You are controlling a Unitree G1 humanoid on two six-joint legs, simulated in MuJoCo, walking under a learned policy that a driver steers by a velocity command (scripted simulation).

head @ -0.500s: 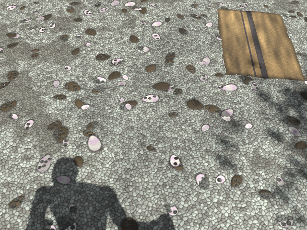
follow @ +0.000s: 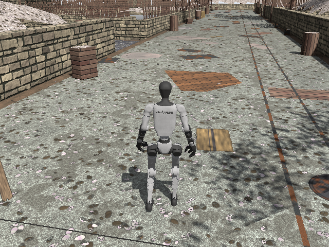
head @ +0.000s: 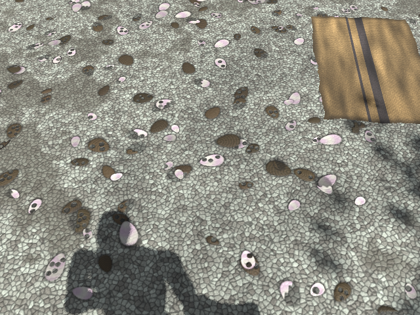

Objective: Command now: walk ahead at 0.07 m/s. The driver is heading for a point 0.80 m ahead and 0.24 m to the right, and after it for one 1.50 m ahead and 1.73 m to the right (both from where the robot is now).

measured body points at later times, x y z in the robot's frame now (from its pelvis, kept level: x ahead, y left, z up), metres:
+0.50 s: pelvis +0.07 +0.02 +0.00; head +0.08 +0.02 +0.45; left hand +0.19 +0.29 -0.13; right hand +0.11 -0.25 -0.14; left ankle +0.02 +0.15 -0.73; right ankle +0.08 -0.09 -0.71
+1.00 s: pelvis +0.26 -0.07 +0.02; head +0.28 -0.10 +0.46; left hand +0.35 +0.19 -0.11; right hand +0.40 -0.38 -0.07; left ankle +0.50 +0.04 -0.68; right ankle +0.15 -0.13 -0.73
